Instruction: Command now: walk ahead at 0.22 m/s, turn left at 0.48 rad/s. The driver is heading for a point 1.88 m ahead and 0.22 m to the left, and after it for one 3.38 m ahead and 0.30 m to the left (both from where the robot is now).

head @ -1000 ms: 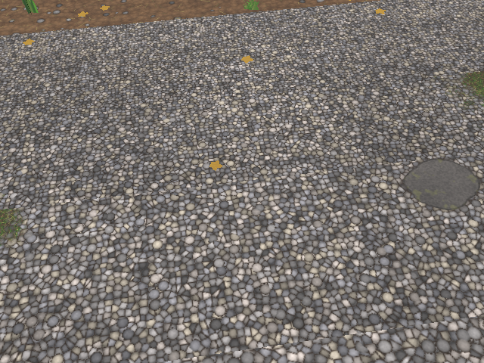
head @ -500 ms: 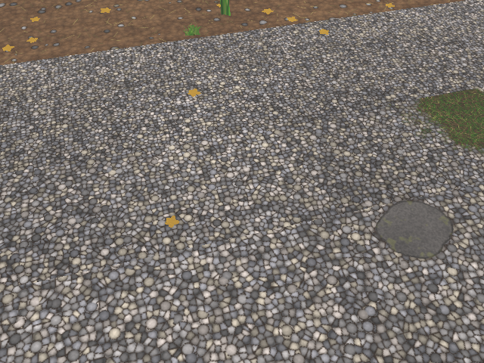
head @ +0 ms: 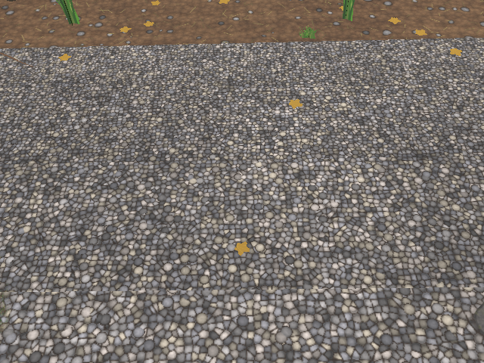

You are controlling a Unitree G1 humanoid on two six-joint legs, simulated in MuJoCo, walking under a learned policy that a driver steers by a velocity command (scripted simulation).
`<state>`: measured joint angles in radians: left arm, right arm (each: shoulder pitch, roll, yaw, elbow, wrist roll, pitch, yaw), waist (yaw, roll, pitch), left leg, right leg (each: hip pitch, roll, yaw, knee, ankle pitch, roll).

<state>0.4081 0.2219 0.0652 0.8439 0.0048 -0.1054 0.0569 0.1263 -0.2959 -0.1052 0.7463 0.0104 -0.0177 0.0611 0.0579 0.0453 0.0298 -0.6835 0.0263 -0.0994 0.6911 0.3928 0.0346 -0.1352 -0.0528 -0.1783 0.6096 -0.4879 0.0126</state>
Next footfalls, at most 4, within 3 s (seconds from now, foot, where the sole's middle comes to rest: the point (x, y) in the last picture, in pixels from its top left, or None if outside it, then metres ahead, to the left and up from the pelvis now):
0.18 left None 0.26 0.11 -0.94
0.60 right None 0.37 -0.11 -0.94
2.72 left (216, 322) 0.65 0.18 -0.94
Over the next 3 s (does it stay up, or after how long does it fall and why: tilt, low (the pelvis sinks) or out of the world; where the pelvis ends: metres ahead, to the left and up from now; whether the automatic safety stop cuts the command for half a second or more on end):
stays up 0.64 0.10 -0.16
